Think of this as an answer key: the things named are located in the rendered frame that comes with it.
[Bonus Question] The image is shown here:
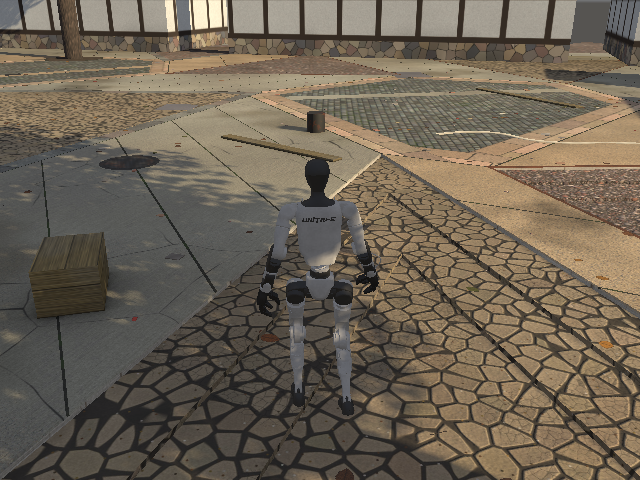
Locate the left robot foot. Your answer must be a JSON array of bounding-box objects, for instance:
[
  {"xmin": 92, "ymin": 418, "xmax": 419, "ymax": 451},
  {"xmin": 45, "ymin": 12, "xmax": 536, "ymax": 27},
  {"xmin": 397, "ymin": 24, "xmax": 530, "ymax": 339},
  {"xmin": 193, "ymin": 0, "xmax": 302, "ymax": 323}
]
[{"xmin": 291, "ymin": 382, "xmax": 305, "ymax": 407}]

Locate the robot left thigh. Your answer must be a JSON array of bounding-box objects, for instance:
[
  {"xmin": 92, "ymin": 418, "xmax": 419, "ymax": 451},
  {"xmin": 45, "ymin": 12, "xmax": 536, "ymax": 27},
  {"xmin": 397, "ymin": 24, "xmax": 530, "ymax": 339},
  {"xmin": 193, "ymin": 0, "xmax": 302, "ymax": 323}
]
[{"xmin": 286, "ymin": 278, "xmax": 306, "ymax": 343}]

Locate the robot left hand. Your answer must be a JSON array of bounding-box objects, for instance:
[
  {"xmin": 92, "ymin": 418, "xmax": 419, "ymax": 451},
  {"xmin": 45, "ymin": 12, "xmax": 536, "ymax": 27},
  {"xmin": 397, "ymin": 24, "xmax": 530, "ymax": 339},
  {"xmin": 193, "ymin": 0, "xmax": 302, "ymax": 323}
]
[{"xmin": 257, "ymin": 289, "xmax": 280, "ymax": 317}]

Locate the left robot upper arm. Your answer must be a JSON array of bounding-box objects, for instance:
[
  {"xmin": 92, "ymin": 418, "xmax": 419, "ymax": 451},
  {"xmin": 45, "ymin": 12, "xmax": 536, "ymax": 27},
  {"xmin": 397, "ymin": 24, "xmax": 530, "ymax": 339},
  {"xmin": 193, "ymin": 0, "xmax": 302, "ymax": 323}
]
[{"xmin": 271, "ymin": 202, "xmax": 298, "ymax": 260}]

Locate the left robot forearm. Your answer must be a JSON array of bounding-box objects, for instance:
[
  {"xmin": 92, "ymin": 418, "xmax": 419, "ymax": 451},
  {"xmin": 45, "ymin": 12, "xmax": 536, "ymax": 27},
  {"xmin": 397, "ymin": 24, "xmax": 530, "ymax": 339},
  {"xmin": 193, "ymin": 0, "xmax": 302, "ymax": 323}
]
[{"xmin": 260, "ymin": 244, "xmax": 281, "ymax": 293}]

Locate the robot right hand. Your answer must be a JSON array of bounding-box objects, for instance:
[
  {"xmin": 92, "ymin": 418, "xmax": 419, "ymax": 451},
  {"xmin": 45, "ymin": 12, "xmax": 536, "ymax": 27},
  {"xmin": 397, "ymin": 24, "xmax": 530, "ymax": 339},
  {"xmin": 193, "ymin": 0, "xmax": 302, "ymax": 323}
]
[{"xmin": 356, "ymin": 273, "xmax": 379, "ymax": 294}]

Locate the right robot forearm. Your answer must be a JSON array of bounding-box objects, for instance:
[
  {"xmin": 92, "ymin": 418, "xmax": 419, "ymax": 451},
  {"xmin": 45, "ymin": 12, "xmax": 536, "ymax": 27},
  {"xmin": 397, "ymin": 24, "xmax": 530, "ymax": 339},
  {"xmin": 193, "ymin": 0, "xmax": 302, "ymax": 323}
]
[{"xmin": 357, "ymin": 239, "xmax": 377, "ymax": 278}]

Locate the right robot upper arm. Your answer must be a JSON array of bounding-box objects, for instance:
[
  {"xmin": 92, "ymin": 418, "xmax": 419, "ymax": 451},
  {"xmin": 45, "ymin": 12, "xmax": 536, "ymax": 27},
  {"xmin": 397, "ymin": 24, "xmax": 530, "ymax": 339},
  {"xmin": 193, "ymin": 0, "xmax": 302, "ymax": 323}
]
[{"xmin": 339, "ymin": 201, "xmax": 367, "ymax": 255}]

